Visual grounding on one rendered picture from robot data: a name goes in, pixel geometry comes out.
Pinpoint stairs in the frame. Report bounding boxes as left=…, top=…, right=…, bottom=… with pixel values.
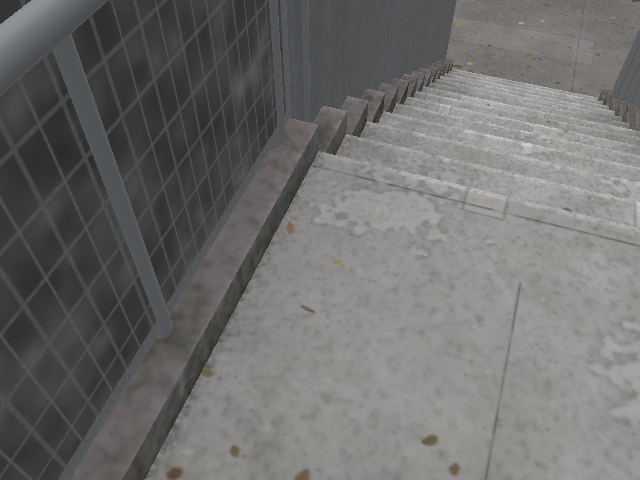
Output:
left=336, top=69, right=640, bottom=228

